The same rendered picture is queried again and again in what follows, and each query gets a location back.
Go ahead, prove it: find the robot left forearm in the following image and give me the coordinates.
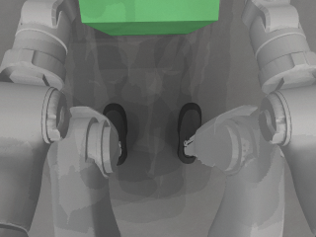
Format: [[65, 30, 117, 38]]
[[0, 0, 78, 91]]

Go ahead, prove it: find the right robot upper arm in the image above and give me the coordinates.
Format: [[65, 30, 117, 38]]
[[258, 84, 316, 237]]

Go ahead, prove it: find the carton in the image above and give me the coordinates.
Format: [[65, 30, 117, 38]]
[[78, 0, 220, 37]]

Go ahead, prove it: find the right robot shin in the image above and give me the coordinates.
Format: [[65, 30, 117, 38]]
[[184, 105, 284, 167]]

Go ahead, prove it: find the left robot upper arm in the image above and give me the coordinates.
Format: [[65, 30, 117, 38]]
[[0, 81, 70, 237]]

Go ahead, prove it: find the robot right forearm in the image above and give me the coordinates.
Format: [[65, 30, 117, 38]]
[[241, 0, 316, 94]]

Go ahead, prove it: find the left robot thigh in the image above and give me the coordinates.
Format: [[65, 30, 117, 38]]
[[49, 117, 122, 237]]

